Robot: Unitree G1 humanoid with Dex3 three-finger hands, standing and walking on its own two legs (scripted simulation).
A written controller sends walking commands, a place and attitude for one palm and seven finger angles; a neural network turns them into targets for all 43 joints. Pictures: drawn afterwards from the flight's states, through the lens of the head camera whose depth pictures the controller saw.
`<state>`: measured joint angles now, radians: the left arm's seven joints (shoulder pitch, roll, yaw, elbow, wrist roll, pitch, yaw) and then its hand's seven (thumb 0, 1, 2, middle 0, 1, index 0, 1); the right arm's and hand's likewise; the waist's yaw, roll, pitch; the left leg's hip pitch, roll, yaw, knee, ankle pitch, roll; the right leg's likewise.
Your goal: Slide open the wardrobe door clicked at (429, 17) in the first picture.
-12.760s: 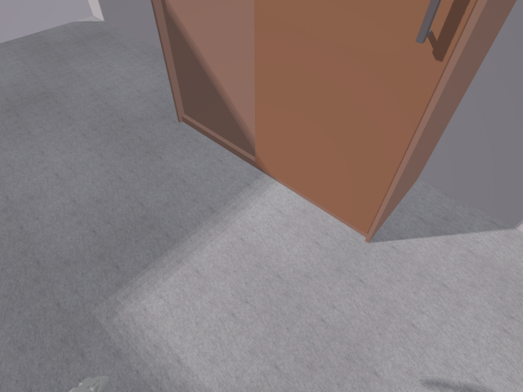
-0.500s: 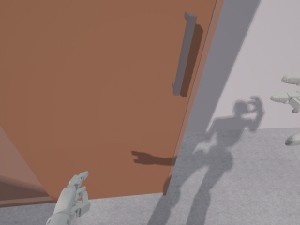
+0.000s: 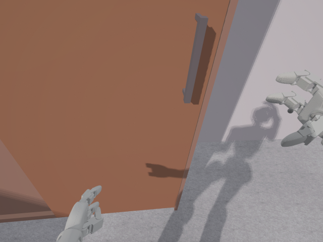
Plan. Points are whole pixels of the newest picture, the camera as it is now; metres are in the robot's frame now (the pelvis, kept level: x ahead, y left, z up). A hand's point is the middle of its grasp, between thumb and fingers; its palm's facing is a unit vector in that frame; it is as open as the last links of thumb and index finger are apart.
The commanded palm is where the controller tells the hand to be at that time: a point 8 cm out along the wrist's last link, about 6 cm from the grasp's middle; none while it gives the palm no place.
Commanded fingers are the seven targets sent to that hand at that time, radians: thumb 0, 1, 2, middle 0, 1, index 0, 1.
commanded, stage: move the hooked fingers beside the handle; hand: right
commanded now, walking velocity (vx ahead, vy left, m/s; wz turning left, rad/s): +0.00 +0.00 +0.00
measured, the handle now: (192, 62) +0.50 -0.07 +0.25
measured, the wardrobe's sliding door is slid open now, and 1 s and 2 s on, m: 0.00 0.00 0.00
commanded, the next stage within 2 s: none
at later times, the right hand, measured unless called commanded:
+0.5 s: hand (260, 96) +0.35 -0.19 +0.25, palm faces -0.09 +0.99 -0.07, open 14.0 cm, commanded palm +0.33 -0.25 +0.26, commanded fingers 0.00 0.50 -0.30 0.30 1.20 0.30 1.20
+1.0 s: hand (235, 82) +0.41 -0.16 +0.25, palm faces -0.08 +1.00 -0.02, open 14.0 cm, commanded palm +0.39 -0.21 +0.25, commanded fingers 0.00 0.50 -0.30 0.30 1.20 0.30 1.20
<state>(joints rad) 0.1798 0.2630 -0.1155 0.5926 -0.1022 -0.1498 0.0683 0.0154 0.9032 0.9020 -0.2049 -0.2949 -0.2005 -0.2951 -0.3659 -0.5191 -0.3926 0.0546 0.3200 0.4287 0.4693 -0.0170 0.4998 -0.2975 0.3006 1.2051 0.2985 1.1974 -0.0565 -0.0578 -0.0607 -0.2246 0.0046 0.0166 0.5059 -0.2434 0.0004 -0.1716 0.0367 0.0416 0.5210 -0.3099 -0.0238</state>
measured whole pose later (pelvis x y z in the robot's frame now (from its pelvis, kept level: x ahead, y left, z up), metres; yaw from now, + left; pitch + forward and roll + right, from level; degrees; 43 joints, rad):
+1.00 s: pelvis +0.00 +0.01 +0.00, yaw +1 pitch +0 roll +0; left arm 0.22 0.25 -0.08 0.63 -0.09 -0.05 0.08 0.01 0.90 0.90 -0.20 -0.29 -0.20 -0.29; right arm -0.72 -0.39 -0.23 0.44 0.22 0.39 0.24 -0.02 0.50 -0.30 0.30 1.20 0.30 1.20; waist 0.01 -0.04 -0.06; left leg -0.25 -0.01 0.00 0.47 -0.22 0.01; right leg -0.19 0.02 0.03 0.48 -0.29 -0.01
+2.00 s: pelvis +0.01 +0.00 +0.00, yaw +2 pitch +2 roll +0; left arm 0.22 0.24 -0.07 0.63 -0.08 -0.04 0.08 0.01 0.91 0.90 -0.20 -0.29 -0.20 -0.29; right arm -0.86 -0.33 -0.20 0.65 0.18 0.29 0.16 -0.02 0.50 -0.30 0.30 1.20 0.30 1.20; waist 0.02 -0.03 -0.06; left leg -0.26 -0.01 -0.01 0.44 -0.21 0.00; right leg -0.19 0.02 0.02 0.45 -0.29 -0.02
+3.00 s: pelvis +0.00 +0.01 +0.01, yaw +2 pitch +1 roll +0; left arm 0.28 0.25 -0.05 0.68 -0.07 -0.04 0.09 0.01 0.91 0.90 -0.20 -0.29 -0.20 -0.29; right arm -0.93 -0.29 -0.18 0.73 0.16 0.26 0.10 -0.02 0.50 -0.30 0.30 1.20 0.30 1.20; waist 0.04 -0.03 -0.05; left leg -0.26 -0.02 0.00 0.43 -0.19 0.02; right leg -0.20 0.01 0.02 0.45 -0.27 -0.01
